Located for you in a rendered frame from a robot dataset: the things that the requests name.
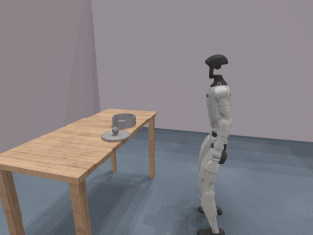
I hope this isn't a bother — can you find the left robot hand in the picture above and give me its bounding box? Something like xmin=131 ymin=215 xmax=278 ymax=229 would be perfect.
xmin=201 ymin=159 xmax=220 ymax=185

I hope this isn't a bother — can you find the table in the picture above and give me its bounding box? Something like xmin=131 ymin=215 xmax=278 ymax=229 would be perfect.
xmin=0 ymin=108 xmax=157 ymax=235

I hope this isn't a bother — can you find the left robot forearm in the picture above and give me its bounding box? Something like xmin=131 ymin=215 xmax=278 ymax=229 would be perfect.
xmin=210 ymin=120 xmax=231 ymax=162

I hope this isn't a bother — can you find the lid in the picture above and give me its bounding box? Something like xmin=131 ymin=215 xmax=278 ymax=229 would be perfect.
xmin=101 ymin=130 xmax=131 ymax=142

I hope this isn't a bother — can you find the robot left upper arm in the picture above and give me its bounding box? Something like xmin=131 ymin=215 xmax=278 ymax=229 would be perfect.
xmin=213 ymin=86 xmax=232 ymax=127

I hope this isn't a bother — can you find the pot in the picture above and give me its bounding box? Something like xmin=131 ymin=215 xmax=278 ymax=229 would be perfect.
xmin=112 ymin=113 xmax=136 ymax=129

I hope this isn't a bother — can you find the robot torso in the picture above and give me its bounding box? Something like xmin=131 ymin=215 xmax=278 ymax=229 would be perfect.
xmin=206 ymin=82 xmax=231 ymax=152

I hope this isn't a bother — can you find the knob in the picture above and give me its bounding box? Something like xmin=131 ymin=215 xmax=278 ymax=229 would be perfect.
xmin=112 ymin=127 xmax=119 ymax=134

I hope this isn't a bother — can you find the robot left shin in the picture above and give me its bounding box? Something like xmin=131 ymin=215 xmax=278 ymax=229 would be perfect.
xmin=198 ymin=192 xmax=219 ymax=234

